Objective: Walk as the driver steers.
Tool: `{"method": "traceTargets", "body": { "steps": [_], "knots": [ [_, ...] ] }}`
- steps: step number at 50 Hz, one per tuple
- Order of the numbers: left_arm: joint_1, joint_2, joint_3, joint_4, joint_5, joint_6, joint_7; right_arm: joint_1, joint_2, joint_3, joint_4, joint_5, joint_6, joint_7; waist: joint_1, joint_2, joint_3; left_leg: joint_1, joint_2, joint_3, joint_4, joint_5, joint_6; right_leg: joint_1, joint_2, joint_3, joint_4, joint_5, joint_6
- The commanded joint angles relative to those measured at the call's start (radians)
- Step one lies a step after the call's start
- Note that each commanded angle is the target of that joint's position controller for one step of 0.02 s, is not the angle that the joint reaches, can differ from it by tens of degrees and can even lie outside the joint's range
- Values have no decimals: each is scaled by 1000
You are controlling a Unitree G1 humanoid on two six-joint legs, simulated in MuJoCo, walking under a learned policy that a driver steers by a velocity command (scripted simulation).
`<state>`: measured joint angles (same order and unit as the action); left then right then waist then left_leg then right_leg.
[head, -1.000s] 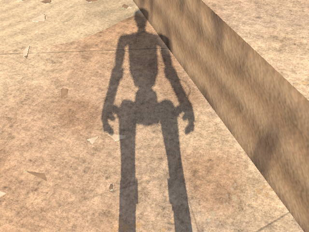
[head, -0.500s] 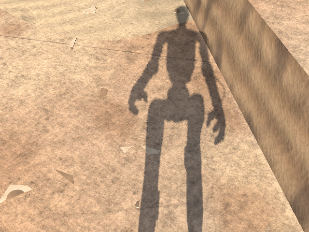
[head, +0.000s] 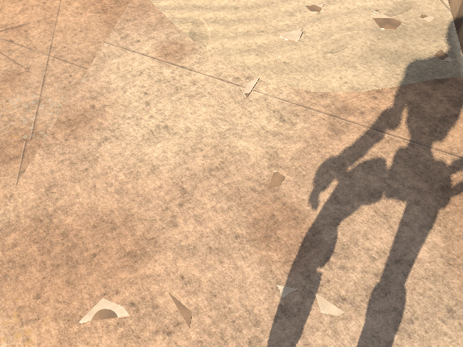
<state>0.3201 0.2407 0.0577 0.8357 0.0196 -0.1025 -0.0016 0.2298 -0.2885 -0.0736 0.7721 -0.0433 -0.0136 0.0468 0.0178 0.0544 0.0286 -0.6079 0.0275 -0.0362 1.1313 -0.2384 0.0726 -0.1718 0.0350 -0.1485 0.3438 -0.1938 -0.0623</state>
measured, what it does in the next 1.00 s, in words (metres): walks ahead: left foot, then right foot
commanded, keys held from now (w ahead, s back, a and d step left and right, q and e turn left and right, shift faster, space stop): w+q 0.12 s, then w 0.20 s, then w+e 0.68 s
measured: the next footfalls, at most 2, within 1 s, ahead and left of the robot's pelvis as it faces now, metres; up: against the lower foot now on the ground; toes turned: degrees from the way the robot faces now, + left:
left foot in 0.30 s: +0.30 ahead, +0.13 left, +0.00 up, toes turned +12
right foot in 0.84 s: +0.61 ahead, -0.02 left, +0.00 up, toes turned -9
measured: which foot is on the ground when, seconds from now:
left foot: up 0.00-0.28, down 0.30-0.86, up 0.88-1.00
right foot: down 0.00-0.30, up 0.32-0.82, down 0.84-1.00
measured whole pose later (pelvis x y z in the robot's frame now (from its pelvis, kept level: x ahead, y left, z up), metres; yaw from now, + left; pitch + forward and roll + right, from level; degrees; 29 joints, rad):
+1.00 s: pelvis +0.54 +0.02 -0.01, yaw -10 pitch +0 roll +0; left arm 0.26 0.27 0.07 0.87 0.01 -0.03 -0.01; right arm 0.23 -0.23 -0.03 0.84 -0.03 -0.08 0.00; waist 0.00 0.01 0.06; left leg -0.46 0.07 -0.01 1.21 -0.32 0.01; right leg -0.28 0.13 -0.04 0.46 -0.19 -0.14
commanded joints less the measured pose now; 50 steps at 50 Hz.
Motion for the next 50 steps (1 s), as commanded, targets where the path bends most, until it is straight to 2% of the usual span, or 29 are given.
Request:
{"method": "traceTargets", "body": {
  "steps": [1,6,10,12,13,14,15,16,17,18,19,20,21,22,24,27,32,36,39,40,41,42,43,44,45,46,47,49,50],
  "knots": [
    [18,74,10,-35,-1,-24,-5,-17,0,8,-71,0,2,16,-24,-114,14,-118,48,-27,-36,105,-11,41,-293,173,-207,208,-113],
    [75,97,10,-5,-3,-17,0,-204,25,31,-128,8,-9,35,17,-120,46,-54,36,77,-329,264,-4,65,-260,18,-190,317,-76],
    [166,121,9,47,1,4,11,-285,27,38,-154,0,-13,32,44,-121,72,3,-1,126,-487,143,31,181,-298,1,-155,422,-79],
    [183,143,9,71,1,19,15,-249,16,33,-139,-8,-17,19,19,-140,42,101,-57,157,-538,38,65,238,-309,-22,-44,712,-75],
    [186,158,9,81,2,27,16,-175,1,26,-114,-11,-23,12,-18,-151,-5,197,-93,164,-570,5,87,255,-310,-35,73,849,-71],
    [182,161,6,85,-4,35,18,-26,-18,14,-60,-18,-35,3,-85,-131,-88,392,-125,167,-652,47,111,210,-290,-71,253,851,-54],
    [168,141,-3,64,-9,34,18,141,-76,-7,-8,-34,-43,-11,-154,-95,-199,674,-17,32,-646,25,150,16,-267,-72,487,606,-36],
    [214,24,-33,-2,-34,27,-5,223,-188,-33,2,-34,-45,-27,-136,151,-350,1036,333,-474,-677,7,284,-407,-117,-81,877,-143,19],
    [148,123,-1,0,-29,30,1,261,-189,-38,2,4,-33,-39,-164,64,-393,1009,404,-653,-787,143,311,-503,-45,88,1042,-334,20],
    [50,121,3,-27,-31,27,1,185,-160,-31,18,15,-35,-46,-132,4,-237,893,343,-435,-789,262,266,-561,-98,157,1029,-229,6],
    [32,92,-7,-24,-34,19,-2,127,-103,-16,24,17,-45,-45,-94,-23,-135,736,302,-313,-820,343,222,-522,-119,169,951,-171,0],
    [47,80,-5,-3,-24,28,-5,82,-63,-4,29,17,-55,-43,-50,-45,-78,629,255,-220,-856,361,170,-466,-140,180,876,-146,0],
    [89,68,-5,18,-5,46,-9,49,-27,7,34,23,-63,-44,-11,-20,-50,541,220,-150,-891,355,135,-403,-145,185,834,-130,8],
    [118,53,-5,38,5,63,-15,45,-9,13,39,22,-72,-43,2,-2,-45,492,205,-111,-920,347,120,-358,-139,185,817,-114,13],
    [109,41,1,39,8,79,-29,71,-19,12,63,28,-91,-43,17,3,-23,472,192,-56,-964,362,115,-377,-128,184,803,-64,16],
    [-3,35,4,9,6,85,-37,111,-26,11,91,25,-102,-44,2,8,33,480,181,25,-1010,344,102,-484,-136,188,737,59,23],
    [-176,17,-10,-46,8,76,-47,151,-26,19,121,26,-106,-53,-31,9,73,531,171,140,-1013,406,81,-502,-119,127,482,228,17],
    [-283,20,-18,-97,14,72,-57,221,-49,17,164,22,-96,-71,-60,0,95,662,211,189,-965,529,70,-494,-96,52,335,179,-27],
    [-234,37,-8,-96,16,74,-51,207,-85,12,173,17,-84,-81,-23,28,44,735,224,240,-794,922,49,-374,-18,-12,293,37,-85],
    [-168,52,0,-80,17,73,-46,197,-102,7,174,14,-76,-84,9,38,0,742,226,254,-674,1039,45,-296,20,-27,287,-20,-109],
    [-64,75,13,-51,19,68,-42,189,-118,3,169,13,-66,-84,54,36,-64,714,224,260,-501,1037,41,-170,53,-22,249,-48,-135],
    [90,121,37,-5,30,60,-33,171,-125,2,154,17,-62,-81,129,-8,-148,574,197,272,-252,852,19,60,38,52,174,-42,-177],
    [169,240,72,2,33,61,-16,198,-43,20,104,30,-68,-70,125,-179,-257,261,101,279,111,271,-21,336,-237,436,145,-97,-277],
    [132,288,81,-13,4,69,-19,169,-41,17,47,36,-79,-54,84,-278,-332,-50,-99,95,351,-309,-55,490,-398,946,-38,-36,-411],
    [97,255,77,-6,-13,77,-13,55,-68,15,28,24,-90,-48,94,-135,-202,-164,-13,-17,342,-200,-44,418,-360,796,-62,-36,-366],
    [44,201,64,-8,-16,77,-7,31,-64,20,17,32,-103,-45,61,-77,-93,-148,30,-5,259,-102,-43,272,-336,668,-78,43,-324],
    [0,157,52,-11,-13,74,-6,41,-57,19,28,28,-103,-47,11,-11,-31,-84,61,-2,162,-67,-48,150,-282,575,-93,152,-271],
    [-44,121,38,-18,-21,60,-2,77,-37,24,33,-3,-64,-44,-43,-32,-23,31,84,-3,63,-57,-77,22,-200,449,-114,278,-231],
    [-32,125,37,-17,-23,48,-4,78,-30,24,29,-9,-47,-41,-48,-42,-32,46,79,9,41,-57,-90,5,-181,428,-114,338,-232]
  ]
}}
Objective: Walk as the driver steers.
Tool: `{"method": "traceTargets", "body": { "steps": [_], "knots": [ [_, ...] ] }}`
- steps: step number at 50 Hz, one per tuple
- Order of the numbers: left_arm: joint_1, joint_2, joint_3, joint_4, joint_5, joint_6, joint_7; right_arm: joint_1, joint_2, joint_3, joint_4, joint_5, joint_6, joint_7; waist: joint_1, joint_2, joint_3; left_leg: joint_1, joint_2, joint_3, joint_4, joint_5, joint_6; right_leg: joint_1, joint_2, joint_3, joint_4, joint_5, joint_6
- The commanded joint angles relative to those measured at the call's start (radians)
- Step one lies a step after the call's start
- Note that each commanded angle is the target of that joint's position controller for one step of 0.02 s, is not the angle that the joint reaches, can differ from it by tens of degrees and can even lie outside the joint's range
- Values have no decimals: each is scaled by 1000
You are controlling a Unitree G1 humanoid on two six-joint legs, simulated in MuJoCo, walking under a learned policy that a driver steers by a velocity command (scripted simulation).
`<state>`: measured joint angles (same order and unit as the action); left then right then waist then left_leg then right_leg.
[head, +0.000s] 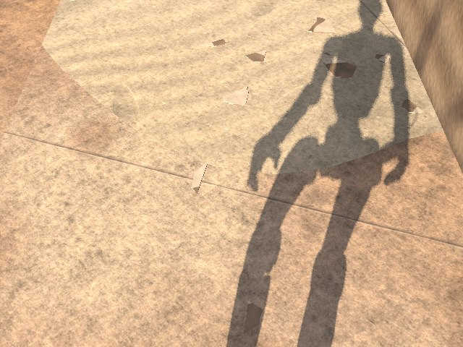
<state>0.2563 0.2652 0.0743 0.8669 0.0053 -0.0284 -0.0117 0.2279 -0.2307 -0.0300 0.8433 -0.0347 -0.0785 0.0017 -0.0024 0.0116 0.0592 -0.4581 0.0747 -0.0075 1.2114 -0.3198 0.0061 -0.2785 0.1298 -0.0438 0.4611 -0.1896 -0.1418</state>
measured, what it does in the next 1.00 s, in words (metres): walks ahead: left foot, then right foot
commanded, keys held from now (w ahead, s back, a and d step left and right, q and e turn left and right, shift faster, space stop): w+e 0.04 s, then w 0.18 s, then w+q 0.38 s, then q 0.18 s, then no key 0.22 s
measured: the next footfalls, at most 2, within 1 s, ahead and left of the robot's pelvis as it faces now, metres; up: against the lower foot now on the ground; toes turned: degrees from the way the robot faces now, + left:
left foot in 0.38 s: +0.40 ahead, +0.10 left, +0.00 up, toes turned -2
right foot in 0.90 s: +0.64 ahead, -0.03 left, +0.00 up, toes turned +14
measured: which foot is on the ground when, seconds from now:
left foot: up 0.00-0.36, down 0.38-0.90, up 0.92-1.00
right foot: down 0.00-0.40, up 0.42-0.88, down 0.90-1.00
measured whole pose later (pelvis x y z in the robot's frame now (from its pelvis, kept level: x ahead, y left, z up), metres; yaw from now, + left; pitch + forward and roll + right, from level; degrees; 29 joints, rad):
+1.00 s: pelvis +0.50 +0.02 +0.00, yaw +13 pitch +0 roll +1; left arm 0.11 0.24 0.00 0.76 0.01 -0.05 0.02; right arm 0.32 -0.29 -0.07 0.85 -0.01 0.00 -0.02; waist -0.05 0.02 0.08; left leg -0.30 -0.16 -0.12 1.01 -0.54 0.04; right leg -0.39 0.04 -0.01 0.53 -0.13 -0.06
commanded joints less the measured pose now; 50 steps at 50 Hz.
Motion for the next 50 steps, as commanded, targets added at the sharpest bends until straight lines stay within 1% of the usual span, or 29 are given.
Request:
{"method": "traceTargets", "body": {
  "steps": [1,3,7,13,15,16,18,19,20,21,22,23,24,25,26,27,30,33,36,40,42,43,44,45,46,47,48,49,50],
  "knots": [
    [46,114,23,-44,-10,-34,4,72,-80,-18,-50,-18,31,7,-32,-7,-63,-108,31,-10,-73,39,-34,97,-258,300,-236,362,-151],
    [78,134,27,-39,-9,-39,5,12,-76,-16,-76,-16,41,12,-19,-26,-46,-149,33,8,-157,110,-51,91,-238,279,-256,357,-136],
    [169,114,18,-15,-10,-41,5,-138,-75,-11,-119,-10,41,19,45,-65,-21,-212,29,24,-368,282,-50,173,-223,258,-264,397,-74],
    [242,121,6,12,9,-48,19,-292,-78,0,-164,5,26,31,103,-78,4,-218,-13,55,-582,337,1,340,-270,251,-243,472,-57],
    [230,129,4,19,18,-51,25,-287,-92,-3,-170,9,20,34,83,-87,19,-171,-28,56,-632,284,42,373,-305,237,-234,530,-48],
    [207,135,4,19,20,-53,28,-247,-101,-7,-159,11,18,33,56,-90,13,-107,-46,61,-657,242,65,376,-310,213,-207,623,-35],
    [177,152,5,24,29,-55,30,-70,-132,-25,-101,15,14,19,-23,-89,-71,105,-118,86,-692,161,110,389,-297,162,-15,896,-8],
    [166,152,3,25,29,-53,29,86,-145,-35,-50,10,8,9,-94,-57,-150,287,-128,82,-744,191,140,341,-262,117,176,886,8],
    [175,121,-10,0,25,-57,30,251,-205,-53,-19,-10,3,-3,-147,28,-260,525,56,-142,-747,113,197,160,-222,77,456,597,24],
    [284,50,-21,-11,-6,-58,15,281,-302,-82,-5,-13,10,2,-78,283,-332,754,290,-670,-851,76,369,-213,-13,12,829,-151,84],
    [216,121,-12,-14,32,-62,19,185,-222,-68,-11,30,22,19,-54,134,-253,694,258,-756,-937,19,344,-338,-59,118,885,-257,66],
    [125,124,-12,-40,29,-69,12,96,-187,-61,-34,35,25,24,-33,62,-127,560,232,-584,-942,44,326,-368,-115,124,858,-164,67],
    [69,113,-19,-56,28,-75,8,65,-151,-53,-34,26,23,25,-25,-5,-79,466,187,-493,-960,162,307,-348,-147,115,806,-115,74],
    [49,103,-20,-67,33,-69,5,66,-138,-48,-26,26,19,21,-4,-14,-46,398,146,-425,-971,258,285,-325,-170,112,755,-108,85],
    [58,92,-25,-73,41,-53,3,67,-124,-43,-12,29,15,17,22,7,-49,351,106,-370,-983,318,263,-283,-186,109,707,-103,102],
    [66,81,-28,-75,43,-40,1,80,-131,-44,-6,33,9,15,30,27,-60,331,88,-342,-989,365,260,-260,-189,100,676,-106,118],
    [15,66,-36,-99,45,-19,-3,123,-165,-56,7,37,4,10,27,35,-49,279,56,-301,-1025,361,272,-286,-199,69,583,-78,160],
    [-105,61,-40,-142,37,-13,4,170,-172,-59,16,34,11,7,1,31,-9,267,33,-260,-990,654,242,-321,-187,43,445,15,196],
    [-170,51,-48,-167,24,-11,8,217,-174,-62,23,37,25,1,-30,59,-65,320,0,-228,-894,867,175,-288,-147,35,351,95,192],
    [-238,64,-53,-191,13,-14,16,239,-171,-64,15,24,53,-16,-59,82,-80,405,2,-280,-812,866,154,-281,-106,51,242,96,173],
    [-195,79,-51,-176,12,-25,21,212,-164,-65,3,16,58,-24,-42,89,-82,411,7,-303,-758,854,135,-196,-99,70,145,80,148],
    [-141,93,-47,-158,13,-32,25,185,-169,-66,-6,16,57,-27,-18,95,-88,397,6,-318,-721,842,118,-116,-94,79,83,84,129],
    [-71,101,-43,-133,16,-42,32,156,-177,-68,-13,24,51,-26,21,82,-98,377,-16,-316,-649,825,98,-10,-93,77,-17,161,107],
    [5,128,-36,-116,27,-59,40,147,-162,-63,-25,37,41,-21,53,26,-143,319,-62,-295,-519,713,72,147,-171,128,-74,353,76],
    [69,193,-29,-127,33,-64,47,219,-98,-47,-54,47,32,-21,31,-154,-272,193,-142,-204,-283,166,48,368,-438,351,13,855,2],
    [62,211,-13,-126,7,-36,41,360,-106,-54,-30,60,52,-32,-10,-287,-384,74,-258,-108,-91,-379,35,440,-598,574,3,1025,-170],
    [14,144,-23,-141,-11,-22,33,346,-157,-58,10,18,73,-37,-28,-129,-307,32,-202,-125,-12,-332,32,318,-561,583,-45,767,-175],
    [-46,73,-43,-153,-10,-19,32,254,-154,-59,11,2,85,-29,-22,-50,-195,32,-180,-133,-20,-257,22,198,-483,475,-91,570,-136],
    [-92,43,-56,-154,2,-13,33,202,-134,-54,-1,5,95,-22,-33,-47,-142,49,-160,-131,-74,-211,7,116,-423,390,-139,454,-95]
  ]
}}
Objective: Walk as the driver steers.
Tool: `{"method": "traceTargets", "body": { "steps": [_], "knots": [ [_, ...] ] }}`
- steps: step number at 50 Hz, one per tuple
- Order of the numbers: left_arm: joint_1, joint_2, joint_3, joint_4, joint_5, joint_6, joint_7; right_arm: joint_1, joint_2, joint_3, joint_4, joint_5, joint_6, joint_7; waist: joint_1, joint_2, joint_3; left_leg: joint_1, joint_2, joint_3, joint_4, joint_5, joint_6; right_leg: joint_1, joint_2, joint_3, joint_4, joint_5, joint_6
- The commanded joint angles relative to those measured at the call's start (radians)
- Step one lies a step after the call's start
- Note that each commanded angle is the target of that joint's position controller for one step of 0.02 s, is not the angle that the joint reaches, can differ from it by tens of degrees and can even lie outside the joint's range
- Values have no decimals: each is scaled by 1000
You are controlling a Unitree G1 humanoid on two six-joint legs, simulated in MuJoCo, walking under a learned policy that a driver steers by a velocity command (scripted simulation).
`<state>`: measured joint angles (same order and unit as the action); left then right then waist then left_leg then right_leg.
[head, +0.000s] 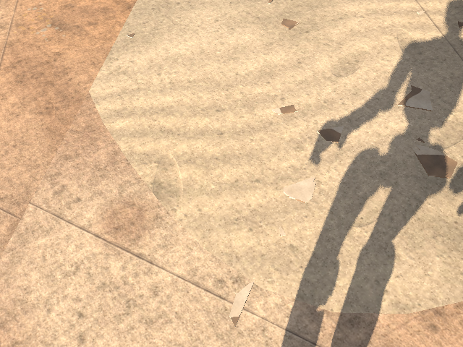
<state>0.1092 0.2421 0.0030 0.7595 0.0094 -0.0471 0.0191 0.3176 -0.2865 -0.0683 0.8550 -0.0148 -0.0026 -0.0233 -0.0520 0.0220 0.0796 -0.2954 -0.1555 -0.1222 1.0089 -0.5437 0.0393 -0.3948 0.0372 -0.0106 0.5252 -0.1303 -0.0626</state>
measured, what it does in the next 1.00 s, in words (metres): steps on the spot, turning right: left foot, then left foot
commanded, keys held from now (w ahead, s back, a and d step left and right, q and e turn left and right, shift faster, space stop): no key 0.28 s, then e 0.60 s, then no key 0.12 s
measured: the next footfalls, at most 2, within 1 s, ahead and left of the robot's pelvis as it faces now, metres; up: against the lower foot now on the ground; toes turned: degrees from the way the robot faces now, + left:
left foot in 0.28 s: +0.04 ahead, +0.11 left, +0.00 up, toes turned -3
left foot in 1.00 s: +0.10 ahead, +0.10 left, +0.00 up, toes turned -24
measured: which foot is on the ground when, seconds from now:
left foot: up 0.00-0.26, down 0.28-0.58, up 0.60-0.98, down 1.00-1.00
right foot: down 0.00-1.00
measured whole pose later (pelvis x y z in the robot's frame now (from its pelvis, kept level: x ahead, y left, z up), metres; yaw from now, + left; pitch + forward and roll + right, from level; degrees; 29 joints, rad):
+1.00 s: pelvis +0.03 +0.01 +0.01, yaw -19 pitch +1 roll +0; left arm 0.19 0.28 0.09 0.84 0.02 0.06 0.00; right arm 0.17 -0.27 -0.03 0.84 -0.01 0.02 -0.05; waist 0.02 -0.02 0.04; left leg -0.26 -0.06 -0.06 0.53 -0.35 0.03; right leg -0.33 0.16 0.22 0.42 -0.08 -0.04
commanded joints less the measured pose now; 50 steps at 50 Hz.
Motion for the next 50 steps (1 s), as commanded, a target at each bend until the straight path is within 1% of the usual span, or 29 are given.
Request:
{"method": "traceTargets", "body": {
  "steps": [1,2,5,9,11,13,14,15,16,17,19,20,22,26,27,28,29,30,31,32,33,34,36,37,41,45,47,49,50],
  "knots": [
    [42,66,11,-38,5,7,6,86,-64,-11,-16,-12,32,10,12,-107,-128,-83,90,-11,70,53,-40,174,-285,289,-240,340,-151],
    [43,82,15,-23,12,8,7,98,-53,-6,-5,-11,43,14,6,-146,-124,-35,80,17,51,82,-50,133,-247,236,-250,337,-139],
    [66,92,15,10,13,4,4,92,-38,6,17,-3,56,12,3,-143,-149,30,83,47,-107,87,-56,130,-223,190,-254,278,-130],
    [95,126,26,42,14,22,1,10,-38,21,28,-1,67,5,39,-173,-128,73,104,90,-310,114,-40,125,-220,228,-294,-62,-129],
    [94,134,30,53,11,38,1,8,-35,26,46,2,62,3,32,-164,-109,120,105,109,-424,171,-25,97,-215,243,-299,-187,-117],
    [113,128,30,70,5,50,4,24,-27,34,71,-2,46,-2,19,-125,-78,217,115,96,-614,285,6,23,-199,240,-295,-277,-65],
    [129,114,28,75,3,49,3,15,-48,35,70,-13,34,-6,26,-83,-66,243,177,12,-668,297,26,-11,-187,236,-280,-293,-21],
    [159,81,20,82,-10,48,-4,-3,-88,32,72,-17,23,-10,57,5,-53,198,270,-108,-716,206,58,-22,-127,184,-253,-277,20],
    [134,73,22,90,-16,49,-10,-45,-62,40,82,-6,14,-7,73,64,-4,19,301,-124,-760,122,68,104,-64,109,-208,-155,28],
    [113,78,24,92,-9,47,-13,-82,-49,44,78,-6,3,-9,81,77,-4,-29,292,-111,-781,104,53,178,-56,106,-155,-82,23],
    [119,101,35,97,-1,43,-17,-93,-100,22,76,-4,0,-23,84,99,-5,9,275,-69,-759,153,45,139,-37,97,-88,-63,7],
    [123,111,40,98,4,42,-19,-77,-108,15,81,-2,2,-30,77,97,-3,31,283,-57,-737,190,58,101,-29,94,-55,-66,-1],
    [138,97,43,100,7,44,-19,-53,-110,2,81,0,11,-37,68,89,-6,52,323,-52,-704,253,95,45,-12,80,28,-99,-11],
    [190,75,52,102,22,58,-16,-108,-104,-10,47,-4,19,-47,82,77,-3,7,431,-55,-622,475,173,29,-20,37,223,-235,-27],
    [206,70,53,102,22,58,-15,-125,-106,-11,40,-5,19,-47,92,64,-8,9,427,-32,-577,538,161,45,-27,35,196,-221,-33],
    [219,72,55,101,21,55,-15,-132,-108,-14,36,-6,21,-44,96,40,-16,11,395,7,-515,546,126,78,-33,55,118,-154,-42],
    [199,130,71,87,21,49,-14,-100,-98,-15,29,-3,25,-39,70,-82,-17,-35,300,87,-401,428,66,107,-92,203,-10,6,-69],
    [248,208,94,85,16,45,-16,-115,-82,-17,2,3,36,-34,84,-262,-36,-122,98,210,-139,127,-12,144,-254,546,-184,202,-157],
    [296,228,96,94,19,45,-22,-113,-46,-3,-17,1,44,-29,87,-302,-106,-205,42,110,39,-140,-14,237,-341,738,-267,247,-229],
    [264,224,102,83,9,48,-17,-84,-45,3,-1,-1,46,-23,61,-165,-120,-210,83,49,122,-83,-9,246,-322,661,-250,160,-238],
    [206,206,102,66,6,56,-7,-109,-50,2,0,4,42,-19,52,-89,-103,-220,111,44,122,-3,-9,216,-278,577,-242,69,-212],
    [162,180,98,54,4,64,0,-139,-59,1,-10,4,34,-17,45,-78,-86,-225,135,41,78,61,-12,202,-234,514,-253,22,-176],
    [143,149,94,46,2,73,3,-144,-66,3,-12,-5,28,-12,52,-113,-122,-186,130,64,17,120,-31,223,-169,429,-248,63,-144],
    [162,147,95,52,-1,75,1,-143,-62,5,-16,-3,29,-11,60,-116,-134,-183,124,66,-15,122,-41,244,-162,420,-244,71,-142],
    [187,177,110,58,3,85,-2,-169,-56,12,-43,6,34,-18,86,-133,-127,-171,109,63,-143,113,-63,248,-165,468,-261,-40,-156],
    [128,186,118,41,11,93,-13,-143,-65,14,-56,9,28,-21,78,-157,-129,-75,93,68,-255,129,-51,177,-152,505,-279,-108,-141],
    [92,178,116,35,12,98,-18,-93,-63,15,-47,13,21,-23,61,-167,-135,24,84,83,-357,145,-31,123,-137,503,-280,-122,-115],
    [60,170,113,33,4,107,-17,-19,-53,16,-29,9,13,-27,22,-156,-123,162,79,101,-569,251,1,46,-100,487,-254,-192,-66],
    [71,151,106,33,-1,105,-13,-20,-76,11,-33,1,9,-33,27,-101,-101,204,125,42,-682,245,23,-9,-52,453,-207,-285,-22]
  ]
}}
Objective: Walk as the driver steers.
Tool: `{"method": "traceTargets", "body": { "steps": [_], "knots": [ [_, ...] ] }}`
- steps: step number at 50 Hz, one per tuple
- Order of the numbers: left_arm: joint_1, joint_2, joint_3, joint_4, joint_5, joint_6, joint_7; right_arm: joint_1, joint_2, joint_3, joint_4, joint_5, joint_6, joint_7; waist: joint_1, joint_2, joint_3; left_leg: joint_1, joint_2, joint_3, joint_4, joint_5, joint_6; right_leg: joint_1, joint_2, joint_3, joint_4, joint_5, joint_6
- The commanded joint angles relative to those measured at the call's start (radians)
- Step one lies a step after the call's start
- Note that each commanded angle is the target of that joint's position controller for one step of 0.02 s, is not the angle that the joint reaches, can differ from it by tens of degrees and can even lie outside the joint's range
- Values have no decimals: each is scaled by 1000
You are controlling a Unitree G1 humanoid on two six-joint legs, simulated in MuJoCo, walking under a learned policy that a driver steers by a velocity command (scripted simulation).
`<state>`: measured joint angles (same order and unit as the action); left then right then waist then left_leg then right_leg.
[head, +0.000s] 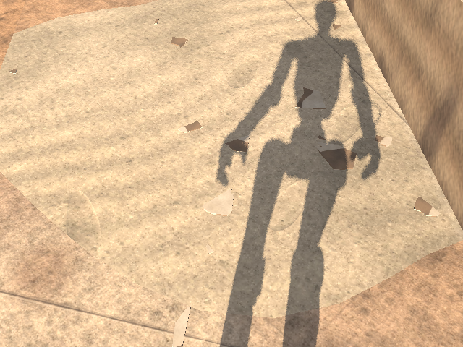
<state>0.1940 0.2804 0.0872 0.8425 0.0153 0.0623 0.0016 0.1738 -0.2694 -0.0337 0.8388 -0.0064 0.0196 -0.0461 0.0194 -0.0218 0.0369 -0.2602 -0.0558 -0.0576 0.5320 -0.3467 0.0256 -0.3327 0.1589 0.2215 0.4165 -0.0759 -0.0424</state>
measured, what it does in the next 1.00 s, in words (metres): steps on the spot: right foot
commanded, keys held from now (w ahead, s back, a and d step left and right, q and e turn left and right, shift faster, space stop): no key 0.74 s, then w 0.26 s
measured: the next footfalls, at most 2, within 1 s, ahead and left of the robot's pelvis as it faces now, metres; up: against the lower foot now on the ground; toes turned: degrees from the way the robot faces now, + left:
right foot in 0.34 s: +0.00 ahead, -0.11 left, +0.00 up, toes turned +2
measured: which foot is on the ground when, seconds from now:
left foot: down 0.00-1.00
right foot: down 0.00-0.00, up 0.02-0.32, down 0.34-1.00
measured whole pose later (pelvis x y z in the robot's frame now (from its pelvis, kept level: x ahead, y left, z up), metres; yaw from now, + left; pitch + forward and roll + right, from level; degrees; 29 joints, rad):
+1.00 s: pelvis +0.03 +0.01 +0.00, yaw -2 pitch +0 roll -1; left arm 0.38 0.23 0.04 1.14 0.02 -0.01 0.02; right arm 0.27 -0.22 -0.02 1.04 -0.03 -0.03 0.01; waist 0.02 -0.02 -0.01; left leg -0.29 0.00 0.05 0.64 -0.39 0.07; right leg -0.05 0.04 0.07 0.37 -0.31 -0.05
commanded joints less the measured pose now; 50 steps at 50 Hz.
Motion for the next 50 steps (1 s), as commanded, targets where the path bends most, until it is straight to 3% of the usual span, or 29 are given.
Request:
{"method": "traceTargets", "body": {
  "steps": [1,2,3,4,5,9,13,14,16,17,18,19,20,21,25,37,38,40,42,43,45,48,50],
  "knots": [
    [48,66,10,-48,-14,-7,7,99,-162,-33,-43,-22,-17,-16,-12,139,-75,181,249,-282,-344,-109,83,-121,-80,96,118,-428,4],
    [14,98,21,-52,-9,-16,16,-1,-227,-43,-82,-30,-19,-9,-15,232,-3,21,401,-489,-420,-125,171,-194,55,-74,326,-441,24],
    [4,129,26,-45,17,-23,14,-7,-179,-35,-70,-34,-23,-3,3,136,15,-63,391,-438,-375,-6,207,-114,-16,-30,475,-409,27],
    [36,114,24,-25,12,-26,7,-52,-125,-21,-74,-22,-29,2,39,106,8,-70,326,-337,-344,99,192,-86,-20,-34,543,-355,27],
    [63,101,20,-4,11,-24,3,-71,-104,-15,-77,-18,-33,6,50,109,1,-44,271,-249,-316,198,171,-77,-24,-47,589,-318,38],
    [28,62,-4,21,5,-14,5,28,-88,-4,-36,-13,-41,5,-5,147,-36,145,229,-154,-236,488,171,-92,-62,-100,467,-345,81],
    [-18,41,-28,38,-19,-10,22,98,-120,-9,13,-21,-28,7,-51,200,-50,202,231,-163,-187,566,167,39,-93,-190,170,-382,72],
    [-5,44,-30,51,-24,-12,28,103,-125,-11,24,-21,-24,9,-46,205,-47,207,230,-169,-173,599,158,72,-93,-199,82,-333,63],
    [50,45,-35,89,-19,-23,39,96,-121,-11,41,-12,-24,12,-9,161,-52,157,218,-157,-140,639,101,231,-128,-174,-169,-55,42],
    [55,77,-31,97,-8,-33,45,104,-103,-6,39,-8,-33,16,-19,123,-89,105,206,-152,-139,570,62,335,-193,-100,-180,18,30],
    [56,129,-26,100,8,-42,47,121,-91,-6,31,-3,-41,23,-50,31,-108,41,160,-106,-123,435,37,401,-292,-13,-98,216,10],
    [4,92,-39,118,-7,-46,37,116,-51,4,56,8,-36,21,-61,-60,-69,83,110,-61,-206,273,30,293,-295,-32,-63,235,-27],
    [-9,52,-49,117,-7,-52,29,85,-76,-1,71,0,-30,15,-36,-43,-40,112,106,-59,-204,263,23,258,-272,-38,-78,153,-23],
    [0,51,-51,128,-5,-57,27,64,-91,-7,80,-3,-26,13,-21,-34,-24,127,110,-58,-188,291,25,232,-255,-50,-93,107,-15],
    [30,50,-60,181,-7,-62,39,80,-59,0,125,-4,-17,18,-30,-32,-6,149,123,-58,-185,320,23,205,-238,-59,-113,61,-9],
    [52,26,-79,251,-6,-67,42,93,-35,13,231,-4,-12,13,-29,15,24,135,123,-56,-199,258,7,167,-232,-54,-138,-47,-19],
    [66,27,-79,257,-5,-66,42,100,-31,14,238,-6,-11,13,-25,8,3,137,109,-45,-191,182,9,172,-226,-50,-154,-156,-25],
    [98,77,-57,261,-5,-54,41,91,-38,8,230,-14,-7,17,-10,-52,29,49,39,15,-79,-70,22,153,-231,6,-180,-509,-74],
    [162,107,-38,270,0,-45,36,42,-15,11,196,-31,-9,29,24,-123,112,-123,4,79,82,-151,30,144,-341,170,-272,-776,-154],
    [174,100,-34,271,2,-47,35,29,-2,14,182,-37,-17,35,29,-136,148,-170,35,92,164,-112,32,127,-402,234,-307,-789,-191],
    [179,85,-30,266,12,-62,31,8,-15,8,156,-32,-38,43,24,-105,157,-253,78,68,260,-119,37,165,-440,259,-325,-671,-219],
    [151,85,-21,252,6,-86,26,23,-17,0,136,-20,-68,59,-9,-92,123,-177,86,86,154,-84,45,167,-390,138,-276,-498,-189],
    [96,82,-18,234,-5,-91,22,144,9,-4,170,-10,-76,58,-80,-76,99,95,41,147,-34,47,52,15,-324,31,-196,-453,-153]
  ]
}}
